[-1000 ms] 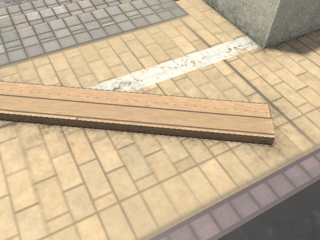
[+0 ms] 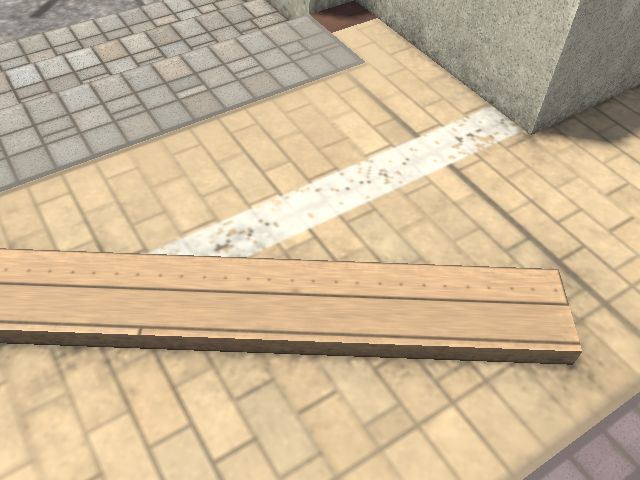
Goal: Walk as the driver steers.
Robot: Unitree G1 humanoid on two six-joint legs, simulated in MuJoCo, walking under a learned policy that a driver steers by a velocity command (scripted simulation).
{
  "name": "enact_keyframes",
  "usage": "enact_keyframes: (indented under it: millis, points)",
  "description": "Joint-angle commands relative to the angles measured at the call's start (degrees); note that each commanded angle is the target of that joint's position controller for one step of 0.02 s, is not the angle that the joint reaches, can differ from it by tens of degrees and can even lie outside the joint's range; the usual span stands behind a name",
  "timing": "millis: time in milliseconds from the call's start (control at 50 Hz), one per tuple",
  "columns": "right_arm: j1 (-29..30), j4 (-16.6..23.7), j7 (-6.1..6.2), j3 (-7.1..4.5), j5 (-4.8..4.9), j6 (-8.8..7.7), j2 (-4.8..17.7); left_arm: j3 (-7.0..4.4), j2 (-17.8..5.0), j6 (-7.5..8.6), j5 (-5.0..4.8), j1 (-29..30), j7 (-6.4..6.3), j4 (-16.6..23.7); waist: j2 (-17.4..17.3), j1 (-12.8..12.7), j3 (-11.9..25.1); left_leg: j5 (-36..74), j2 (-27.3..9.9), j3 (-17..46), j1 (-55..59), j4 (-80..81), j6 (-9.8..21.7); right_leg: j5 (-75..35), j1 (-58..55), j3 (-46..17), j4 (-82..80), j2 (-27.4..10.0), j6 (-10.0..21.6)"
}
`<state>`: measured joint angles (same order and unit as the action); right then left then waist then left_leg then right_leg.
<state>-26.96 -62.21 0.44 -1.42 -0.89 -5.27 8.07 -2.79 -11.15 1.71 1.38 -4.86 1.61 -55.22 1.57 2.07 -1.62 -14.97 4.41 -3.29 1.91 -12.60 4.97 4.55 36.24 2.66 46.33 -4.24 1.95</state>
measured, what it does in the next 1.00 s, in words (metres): walks ahead, turning left: right foot, then left foot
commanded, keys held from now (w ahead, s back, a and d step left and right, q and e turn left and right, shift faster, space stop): w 0.14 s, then w+q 0.86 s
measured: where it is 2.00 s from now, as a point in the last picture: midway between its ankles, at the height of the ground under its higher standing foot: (178, 262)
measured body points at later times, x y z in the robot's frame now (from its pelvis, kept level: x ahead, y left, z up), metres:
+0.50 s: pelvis +0.28 -0.04 +0.00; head +0.30 -0.04 +0.45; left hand +0.22 +0.19 -0.15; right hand +0.40 -0.27 -0.14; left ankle +0.37 +0.12 -0.67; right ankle +0.24 -0.10 -0.74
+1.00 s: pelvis +0.53 +0.06 +0.00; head +0.56 +0.08 +0.45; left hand +0.57 +0.35 -0.12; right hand +0.66 -0.19 -0.13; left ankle +0.49 +0.08 -0.74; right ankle +0.67 -0.08 -0.65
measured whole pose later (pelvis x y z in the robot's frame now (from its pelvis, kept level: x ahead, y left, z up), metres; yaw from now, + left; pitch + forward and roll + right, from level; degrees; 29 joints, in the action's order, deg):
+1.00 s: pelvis +0.53 +0.06 +0.00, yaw +26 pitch +1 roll +0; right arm -19.6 -53.2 0.1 -4.2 -0.2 -3.1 14.4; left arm -2.8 -13.3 1.9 2.8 -6.5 0.5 -45.9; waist 1.8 1.8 -2.5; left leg -11.5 8.9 1.5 -7.3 -18.1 8.5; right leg 15.1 39.7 -1.9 65.4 -8.2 -2.6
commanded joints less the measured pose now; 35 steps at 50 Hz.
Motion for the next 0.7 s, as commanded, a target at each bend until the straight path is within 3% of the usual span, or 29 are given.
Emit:
enact_keyframes:
  millis: [20, 100, 140, 160, 180, 200, 220, 240, 260, 280, 300, 340, 400, 500, 600, 660, 700]
  points:
    - [-3.49, 1.09, 0.5, -1.18, 0.0, -0.75, 7.83, 0.33, -1.29, 0.64, -0.41, 7.91, 0.25, 4.83, -5.93, 0.39, -5.99, 25.28, -14.87, 7.43, -3.06, 5.09, 5.81, -3.77, 0.4, 2.28, -8.11, 1.66, 0.08]
    - [-3.56, 0.29, 0.96, -1.48, -0.48, -0.75, 8.8, -0.02, -2.62, 1.27, -0.42, 9.33, 0.05, 6.39, -5.74, -0.44, -5.95, 35.34, -17.18, 6.69, 2.89, 1.49, 5.8, 0.07, -2.82, 2.72, -13.64, 2.85, 3.11]
    - [-1.85, 0.36, 1.0, -1.82, -0.65, -0.76, 10.1, -0.86, -4.08, 1.89, -0.4, 2.34, -0.66, 4.54, -6.47, -3.69, -1.87, 52.27, -16.78, 4.96, 4.23, -7.76, 4.48, 4.57, -12.56, 4.11, -15.31, 6.15, 5.26]
    - [-1.24, 0.38, 0.78, -1.85, -0.55, -0.49, 10.22, -1.59, -5.12, 2.44, -0.35, -6.19, -1.16, 1.8, -5.25, -7.11, 2.48, 54.61, -15.08, 4.05, 2.44, -17.88, 3.63, 3.76, -22.73, 4.63, -18.82, 7.76, 6.37]
    - [-0.67, 1.07, 0.48, -1.44, -0.13, -0.48, 9.36, -2.68, -7.77, 3.07, 0.64, -15.93, -1.79, -0.78, -3.66, -10.79, 7.86, 43.91, -12.92, 3.46, -7.45, -30.9, 2.88, 5.05, -37.84, -0.94, -19.87, 2.56, 8.16]
    - [-4.41, 3.2, -0.31, -0.12, 1.94, -0.44, 3.87, -4.12, -13.72, 3.22, 2.3, -23.23, -2.24, -1.17, 6.68, -10.14, 16.94, 14.36, -6.01, 0.15, -25.56, -52.25, 0.52, 16.76, -54.91, -25.18, -22.97, -15.12, 13.11]
    - [-5.82, 2.5, -0.15, -1.29, 1.81, -0.02, 6.81, -4.17, -13.42, 2.32, 0.9, -19.72, -1.58, -0.76, 8.11, -8.12, 19.3, -12.86, -0.61, 4.42, -34.1, -63.99, 0.95, 22.12, -53.94, -42.38, -32.08, -21.13, 16.33]
    - [-0.07, 3.72, -0.01, -2.11, 0.84, 0.42, 9.59, -3.28, -10.13, 2.19, -0.32, -12.42, -1.38, 0.44, 2.31, -5.54, 9.53, -7.2, -5.34, 6.78, -37.16, -64.63, 1.58, 26.64, -44.82, -33.67, -33.63, -18.42, 13.74]
    - [3.38, 4.71, -0.47, -1.96, 0.54, 0.2, 8.59, -2.25, -6.45, 2.72, -0.61, -8.11, -1.18, 1.22, 0.12, -4.47, 3.46, -2.74, -7.44, 6.66, -36.11, -61.36, 1.55, 22.24, -35.82, -25.85, -36.27, -16.16, 11.82]
    - [4.05, 4.56, -0.67, -1.93, 0.34, 0.54, 7.01, -1.65, -4.44, 3.29, -0.36, -6.7, -1.25, 0.95, -0.31, -2.76, 0.22, -0.82, -9.05, 6.58, -33.88, -58.32, 1.51, 16.21, -30.46, -19.35, -37.67, -13.51, 9.29]
    - [3.59, 4.48, -1.0, -1.97, -0.61, 1.31, 6.21, -1.04, -2.71, 3.78, -0.49, -7.53, -1.68, -0.05, 0.68, -1.42, -1.18, 0.06, -9.99, 6.63, -31.62, -56.28, 1.03, 10.83, -26.77, -14.17, -38.31, -11.44, 7.62]
    - [2.77, 4.66, -1.64, -1.97, -1.06, 2.67, 4.75, -0.77, -2.53, 4.64, -0.47, -10.42, -2.18, -1.15, 1.17, -0.35, -1.25, 1.13, -10.22, 5.82, -30.29, -55.38, 0.22, 4.19, -24.81, -8.67, -38.82, -10.46, 7.19]
    - [8.51, 7.13, -2.14, -2.21, -0.84, 3.84, 4.81, -1.01, -4.22, 5.46, -0.49, -13.23, -2.31, -1.69, 1.13, -0.21, -2.71, 6.08, -11.12, 4.89, -36.44, -52.21, -0.62, -0.56, -26.25, -2.4, -39.88, -9.44, 6.53]
    - [19.5, 11.43, -2.92, -1.67, -0.39, 3.65, 4.42, -0.43, -4.15, 5.65, -0.54, -17.08, -2.73, -2.27, 0.96, -1.94, -4.65, 15.62, -10.34, 1.34, -39.73, -37.27, -1.56, -10.24, -29.5, 5.13, -39.37, -7.66, 5.32]
    - [27.62, 15.2, -3.33, -1.07, -0.73, 3.43, 4.49, -0.55, -5.87, 5.03, -0.4, -22.55, -3.72, -3.96, 1.49, -4.11, -4.93, 14.08, -7.82, -4.22, -38.01, -25.79, 0.59, -22.9, -38.99, 9.53, -36.05, -9.87, 4.84]
    - [24.69, 15.06, -3.02, -1.74, -1.05, 3.55, 5.9, -1.0, -7.74, 4.12, 0.05, -21.8, -4.32, -3.78, 3.88, -1.74, -2.19, 6.4, -3.57, -6.86, -32.35, -24.01, 3.77, -45.13, -43.91, 12.13, -27.07, -11.04, 4.35]
    - [16.66, 12.92, -2.64, -2.83, -1.11, 3.38, 7.96, -1.61, -9.5, 3.01, 0.37, -20.29, -4.26, -2.83, 4.91, 1.69, 2.54, 1.0, 0.32, -7.72, -23.72, -22.05, 6.63, -52.52, -44.2, 12.8, -12.76, -11.38, 4.62]
Next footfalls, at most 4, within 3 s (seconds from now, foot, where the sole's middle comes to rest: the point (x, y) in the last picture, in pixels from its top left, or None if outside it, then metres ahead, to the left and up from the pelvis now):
0.18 right None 0.28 -0.10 -0.78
0.74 left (272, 466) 0.53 0.09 -0.78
1.24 right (274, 300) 0.90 0.09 -0.72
1.76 left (136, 280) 0.97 0.43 -0.72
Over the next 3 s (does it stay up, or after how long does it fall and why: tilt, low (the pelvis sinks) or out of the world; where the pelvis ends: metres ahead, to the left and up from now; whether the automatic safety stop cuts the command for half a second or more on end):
stays up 1.50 0.64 -0.01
